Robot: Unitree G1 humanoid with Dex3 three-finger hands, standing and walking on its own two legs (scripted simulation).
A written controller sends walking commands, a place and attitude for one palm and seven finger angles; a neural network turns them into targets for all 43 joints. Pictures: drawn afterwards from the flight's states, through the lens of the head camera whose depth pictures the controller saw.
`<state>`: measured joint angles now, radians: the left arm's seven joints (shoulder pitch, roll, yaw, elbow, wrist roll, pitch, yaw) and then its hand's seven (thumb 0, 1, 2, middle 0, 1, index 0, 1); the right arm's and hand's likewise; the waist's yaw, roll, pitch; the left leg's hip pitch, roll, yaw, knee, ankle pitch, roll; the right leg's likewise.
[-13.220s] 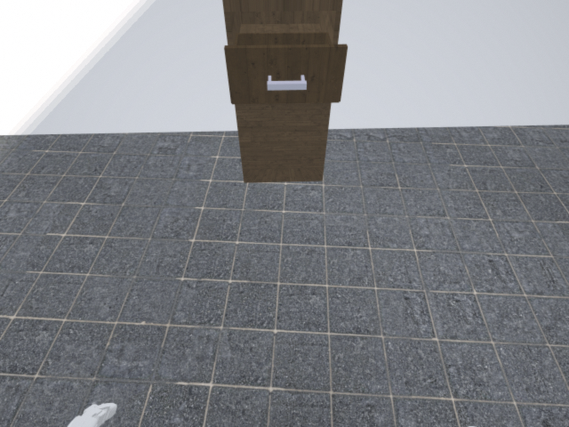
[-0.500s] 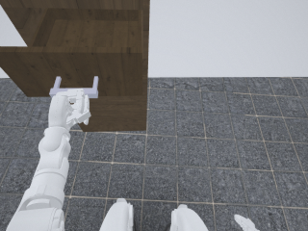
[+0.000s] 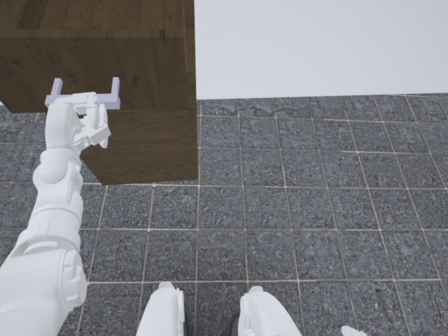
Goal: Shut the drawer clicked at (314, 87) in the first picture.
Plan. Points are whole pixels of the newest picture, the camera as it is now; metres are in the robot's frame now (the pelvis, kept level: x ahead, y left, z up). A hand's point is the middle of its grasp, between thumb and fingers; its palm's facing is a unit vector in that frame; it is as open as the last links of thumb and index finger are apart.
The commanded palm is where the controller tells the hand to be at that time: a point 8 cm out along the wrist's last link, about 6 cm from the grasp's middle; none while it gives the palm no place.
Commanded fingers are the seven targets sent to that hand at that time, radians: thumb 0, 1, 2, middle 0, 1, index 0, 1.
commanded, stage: push the drawer shut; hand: left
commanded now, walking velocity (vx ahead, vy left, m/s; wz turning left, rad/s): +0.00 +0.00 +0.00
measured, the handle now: (85, 93) +0.54 +0.24 +0.05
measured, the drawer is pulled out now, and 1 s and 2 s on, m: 0.12 0.00 0.00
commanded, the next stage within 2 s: pull the fist back off the drawer in 1.40 s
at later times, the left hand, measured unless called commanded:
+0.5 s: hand (104, 95) +0.53 +0.21 +0.05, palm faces +0.04 -1.00 -0.04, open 3.0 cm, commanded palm +0.53 +0.24 +0.06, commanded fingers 0.00 0.90 0.90 -1.40 -1.60 -1.40 -1.60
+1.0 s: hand (105, 74) +0.58 +0.21 +0.06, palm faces +0.05 -1.00 -0.04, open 3.3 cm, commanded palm +0.59 +0.23 +0.06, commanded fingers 0.00 0.90 0.90 -1.40 -1.60 -1.40 -1.60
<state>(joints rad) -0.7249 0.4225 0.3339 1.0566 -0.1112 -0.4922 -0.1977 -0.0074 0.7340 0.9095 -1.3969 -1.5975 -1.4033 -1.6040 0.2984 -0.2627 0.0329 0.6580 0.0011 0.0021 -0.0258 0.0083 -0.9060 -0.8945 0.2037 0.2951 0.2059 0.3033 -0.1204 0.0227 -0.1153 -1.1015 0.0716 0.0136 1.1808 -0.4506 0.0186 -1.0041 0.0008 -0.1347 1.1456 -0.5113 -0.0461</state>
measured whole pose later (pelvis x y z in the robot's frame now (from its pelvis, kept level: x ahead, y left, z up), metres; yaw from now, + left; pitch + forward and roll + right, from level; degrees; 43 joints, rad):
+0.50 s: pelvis +0.00 +0.01 -0.01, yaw -2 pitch +26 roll -5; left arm -0.95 0.58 0.42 1.21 -0.05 -0.42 -0.22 0.00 0.70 0.88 -1.40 -1.60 -1.40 -1.60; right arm 0.36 -0.27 0.05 0.65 -0.02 0.03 -0.01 0.01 -0.91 -0.89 0.20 0.30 0.21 0.30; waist -0.19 0.03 -0.11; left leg -1.21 0.09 0.01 1.23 -0.47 0.03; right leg -1.10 0.02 -0.14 1.16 -0.51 -0.04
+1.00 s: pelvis +0.00 +0.02 -0.02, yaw -3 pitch +29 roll -7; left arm -1.16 0.71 0.44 1.33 0.03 -0.38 -0.19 0.05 0.68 0.87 -1.40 -1.60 -1.40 -1.60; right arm 0.39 -0.27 0.08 0.64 -0.05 0.05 0.01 0.00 -0.91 -0.89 0.20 0.30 0.21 0.30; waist -0.27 0.05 -0.10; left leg -1.31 0.09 -0.01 1.26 -0.47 0.04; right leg -1.18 0.02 -0.15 1.17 -0.50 -0.03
